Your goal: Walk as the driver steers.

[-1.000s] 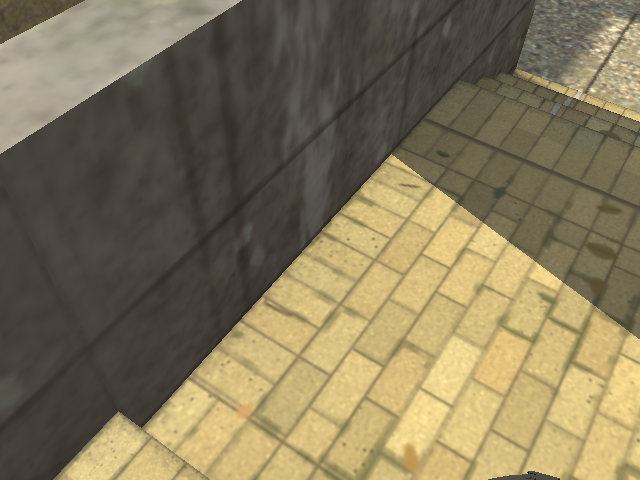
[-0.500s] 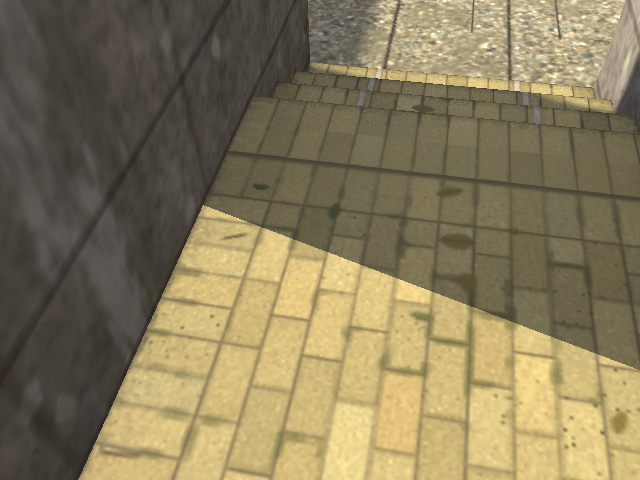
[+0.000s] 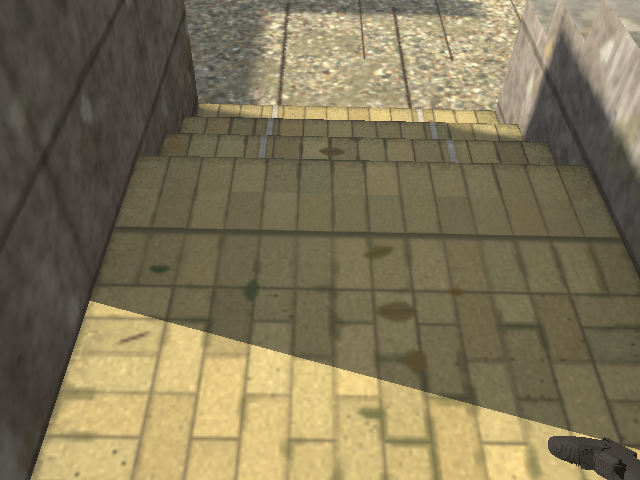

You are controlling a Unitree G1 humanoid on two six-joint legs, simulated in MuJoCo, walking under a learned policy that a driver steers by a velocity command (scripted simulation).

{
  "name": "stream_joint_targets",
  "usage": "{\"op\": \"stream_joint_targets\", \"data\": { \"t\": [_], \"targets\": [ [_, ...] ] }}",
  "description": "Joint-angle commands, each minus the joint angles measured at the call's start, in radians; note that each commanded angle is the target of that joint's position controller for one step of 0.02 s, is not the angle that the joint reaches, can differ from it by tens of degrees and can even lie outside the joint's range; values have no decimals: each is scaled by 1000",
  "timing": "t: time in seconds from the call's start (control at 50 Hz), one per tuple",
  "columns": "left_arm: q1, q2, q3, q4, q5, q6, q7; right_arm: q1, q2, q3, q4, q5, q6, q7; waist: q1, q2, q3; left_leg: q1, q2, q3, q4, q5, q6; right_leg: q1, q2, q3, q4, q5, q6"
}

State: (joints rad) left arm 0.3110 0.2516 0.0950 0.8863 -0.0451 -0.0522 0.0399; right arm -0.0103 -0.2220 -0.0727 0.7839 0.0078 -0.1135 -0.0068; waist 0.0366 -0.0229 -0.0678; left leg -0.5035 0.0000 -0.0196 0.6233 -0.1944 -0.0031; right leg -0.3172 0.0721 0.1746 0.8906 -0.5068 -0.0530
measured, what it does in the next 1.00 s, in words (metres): walks ahead: right foot, then left foot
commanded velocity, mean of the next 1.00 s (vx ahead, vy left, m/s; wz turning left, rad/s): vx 0.26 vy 0.00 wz -0.09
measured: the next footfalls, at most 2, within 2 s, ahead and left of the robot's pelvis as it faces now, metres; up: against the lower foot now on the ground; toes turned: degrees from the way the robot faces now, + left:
right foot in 0.44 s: +0.35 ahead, -0.19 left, +0.00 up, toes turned -17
left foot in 0.98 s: +0.39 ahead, +0.05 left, +0.00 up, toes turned +2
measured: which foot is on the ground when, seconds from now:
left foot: down 0.00-0.46, up 0.48-0.96, down 0.98-1.00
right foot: up 0.00-0.42, down 0.44-0.98, up 1.00-1.00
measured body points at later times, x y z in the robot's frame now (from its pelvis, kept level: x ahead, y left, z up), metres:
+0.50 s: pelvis +0.23 -0.06 +0.00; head +0.28 -0.08 +0.45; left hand +0.51 +0.10 -0.09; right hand +0.17 -0.32 -0.14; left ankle +0.11 +0.13 -0.67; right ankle +0.32 -0.18 -0.72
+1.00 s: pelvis +0.33 -0.05 +0.01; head +0.37 -0.03 +0.46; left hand +0.48 +0.22 -0.12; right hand +0.45 -0.34 -0.09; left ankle +0.35 +0.04 -0.72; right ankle +0.31 -0.18 -0.71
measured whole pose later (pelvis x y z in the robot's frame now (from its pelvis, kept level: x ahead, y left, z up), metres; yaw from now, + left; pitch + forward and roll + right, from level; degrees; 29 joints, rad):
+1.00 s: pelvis +0.33 -0.05 +0.01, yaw -1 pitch +2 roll -2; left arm 0.07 0.27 0.09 0.89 0.00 0.01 0.06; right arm 0.10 -0.27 -0.10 0.86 0.01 0.03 0.00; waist -0.02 -0.01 0.04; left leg -0.34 0.03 0.05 0.57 -0.26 0.04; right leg -0.29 -0.10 -0.23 0.60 -0.34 0.03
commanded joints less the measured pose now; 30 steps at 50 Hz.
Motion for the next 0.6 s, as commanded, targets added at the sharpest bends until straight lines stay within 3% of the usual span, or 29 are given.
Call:
{"op": "stream_joint_targets", "data": {
  "t": [0.02, 0.04, 0.06, 0.08, 0.12, 0.18, 0.28, 0.34, 0.38, 0.4, 0.42, 0.44, 0.46, 0.48, 0.5, 0.52, 0.54, 0.56, 0.6],
  "targets": [
    [-33, 105, 19, -107, -2, -24, -8, 299, -154, -51, 37, -5, -13, 6, -124, 231, -33, 637, 414, -705, -372, -516, 207, -695, -55, 21, 483, 64, -44],
    [-88, 102, 22, -117, 14, -14, -3, 223, -131, -43, 27, -10, -6, 4, -101, 147, 2, 523, 362, -533, -364, -331, 174, -648, -93, -1, 451, 167, -44],
    [-91, 94, 25, -118, 25, -7, -3, 165, -100, -35, 28, -15, 1, 2, -70, 139, 12, 443, 311, -407, -369, -179, 156, -587, -120, 3, 387, 226, -36],
    [-76, 85, 31, -117, 22, 1, -9, 140, -80, -29, 35, -19, 5, -2, -39, 161, 8, 388, 283, -316, -381, -82, 140, -521, -148, 1, 337, 248, -28],
    [-83, 53, 28, -122, 17, 16, -19, 161, -75, -29, 56, -16, 2, -6, -33, 142, 2, 360, 264, -201, -415, 45, 144, -475, -156, -37, 292, 278, -10],
    [-132, 40, 28, -146, 23, 30, -16, 226, -106, -36, 100, -6, -4, -14, -49, 84, 24, 405, 287, -96, -449, 179, 158, -516, -153, -28, 165, 377, 6],
    [-264, 7, 12, -193, 25, 25, -47, 266, -137, -34, 143, 0, 1, -36, -88, 107, 49, 436, 264, 83, -454, 222, 123, -433, -143, -126, -109, 568, 15],
    [-343, -6, 3, -218, 28, 30, -68, 292, -151, -37, 167, 5, 13, -39, -109, 105, 108, 447, 268, 152, -410, 337, 112, -357, -126, -193, -216, 529, 5],
    [-343, 3, 5, -236, 34, 28, -75, 294, -194, -46, 180, 22, 28, -37, -89, 130, 114, 476, 285, 160, -334, 579, 104, -288, -94, -225, -274, 430, -17],
    [-312, 22, 12, -231, 37, 26, -78, 284, -216, -51, 183, 27, 32, -36, -64, 145, 88, 496, 286, 169, -268, 737, 97, -219, -65, -246, -309, 398, -36],
    [-221, 42, 23, -201, 42, 25, -79, 277, -225, -52, 190, 35, 33, -34, -13, 148, 42, 495, 270, 177, -165, 841, 83, -80, -29, -259, -393, 451, -60],
    [-71, 94, 46, -148, 43, 26, -71, 289, -211, -44, 202, 32, 31, -28, 58, 118, -36, 433, 227, 191, 0, 807, 54, 157, -11, -246, -474, 617, -94],
    [69, 184, 66, -109, 56, 30, -47, 287, -160, -22, 177, -6, 24, -16, 92, -23, -174, 162, 168, 197, 303, 354, 1, 520, -200, -46, -366, 1103, -154],
    [64, 228, 47, -99, 70, 26, -42, 442, -50, 24, 189, -7, 13, 14, 2, -204, -374, -117, 25, 63, 667, -538, -37, 798, -534, 320, -367, 1365, -380],
    [103, 169, 35, -113, 73, 29, -42, 401, -131, -1, 218, 31, 5, 23, 64, -69, -446, -91, 25, -125, 733, -536, -23, 700, -500, 301, -418, 1258, -358],
    [0, 141, 23, -121, 67, 20, -43, 289, -148, -9, 185, 57, 14, 21, 49, -59, -294, -168, 58, -102, 714, -465, -14, 594, -454, 144, -444, 1222, -306],
    [-93, 103, 10, -127, 52, 10, -43, 249, -126, -6, 180, 46, 28, 5, 6, -3, -193, -165, 100, -74, 632, -377, -16, 446, -400, 65, -490, 1089, -251],
    [-161, 65, -2, -125, 45, 2, -43, 237, -131, -14, 187, 27, 47, -12, -29, 5, -118, -110, 120, -66, 578, -312, -23, 301, -369, 12, -540, 996, -220],
    [-219, 38, -9, -107, 69, -14, -46, 300, -108, -20, 206, 18, 89, -30, -93, -42, -89, 58, 117, -60, 530, -218, -31, 109, -337, -76, -604, 938, -201]
  ]
}}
